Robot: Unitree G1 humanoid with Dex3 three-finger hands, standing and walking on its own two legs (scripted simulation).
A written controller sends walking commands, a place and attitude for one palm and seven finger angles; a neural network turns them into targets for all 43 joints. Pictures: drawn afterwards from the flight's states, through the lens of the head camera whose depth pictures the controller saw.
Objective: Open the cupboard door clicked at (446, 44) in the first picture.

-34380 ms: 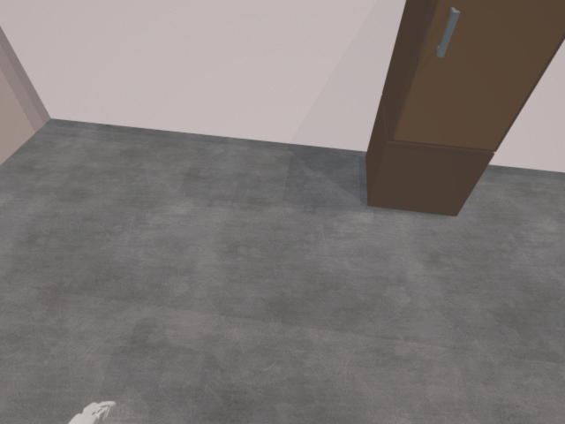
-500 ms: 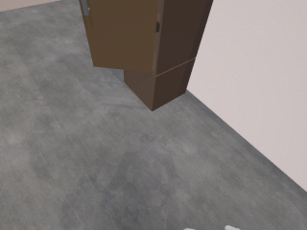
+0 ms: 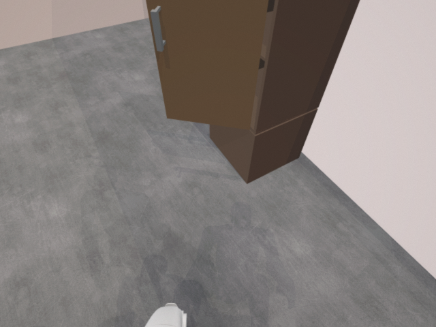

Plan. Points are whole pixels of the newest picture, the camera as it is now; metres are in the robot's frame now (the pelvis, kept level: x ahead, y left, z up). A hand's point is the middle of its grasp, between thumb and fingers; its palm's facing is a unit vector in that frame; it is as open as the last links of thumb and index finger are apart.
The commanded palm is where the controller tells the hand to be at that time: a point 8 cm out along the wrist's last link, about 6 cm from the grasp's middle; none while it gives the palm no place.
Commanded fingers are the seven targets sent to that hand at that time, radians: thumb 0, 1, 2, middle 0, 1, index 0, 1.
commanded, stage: take the last steps up to it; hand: left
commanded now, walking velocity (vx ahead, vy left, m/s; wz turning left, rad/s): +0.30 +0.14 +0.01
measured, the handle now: (159, 29) +0.98 +0.27 +0.07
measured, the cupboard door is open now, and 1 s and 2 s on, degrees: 49 49 49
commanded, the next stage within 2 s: come to a stop and stand still in 0.82 s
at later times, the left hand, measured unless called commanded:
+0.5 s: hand (117, 248) +0.30 +0.27 -0.16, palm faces -0.02 -0.98 -0.19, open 7.4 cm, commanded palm none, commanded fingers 0.00 0.90 0.90 -0.20 -0.30 -0.20 -0.30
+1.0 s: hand (118, 236) +0.35 +0.29 -0.20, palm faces +0.03 -0.99 -0.16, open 7.3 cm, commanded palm none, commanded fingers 0.00 0.90 0.90 -0.20 -0.30 -0.20 -0.30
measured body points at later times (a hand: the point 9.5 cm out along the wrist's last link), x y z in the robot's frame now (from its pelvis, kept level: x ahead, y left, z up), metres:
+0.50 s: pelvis +0.18 +0.09 +0.00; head +0.20 +0.08 +0.44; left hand +0.30 +0.32 -0.14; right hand +0.16 -0.14 -0.16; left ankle +0.14 +0.16 -0.75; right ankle +0.26 -0.03 -0.71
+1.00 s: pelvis +0.37 +0.11 -0.02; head +0.38 +0.13 +0.43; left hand +0.35 +0.34 -0.18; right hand +0.40 -0.14 -0.15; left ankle +0.43 +0.21 -0.75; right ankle +0.30 -0.02 -0.74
